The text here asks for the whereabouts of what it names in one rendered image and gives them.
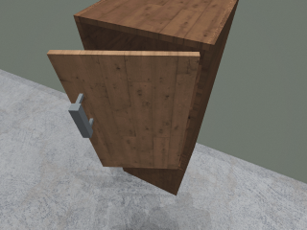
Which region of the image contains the cupboard door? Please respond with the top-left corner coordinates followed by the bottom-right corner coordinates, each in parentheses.
top-left (46, 50), bottom-right (201, 170)

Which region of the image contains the handle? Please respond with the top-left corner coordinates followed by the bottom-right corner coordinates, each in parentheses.
top-left (68, 93), bottom-right (94, 138)

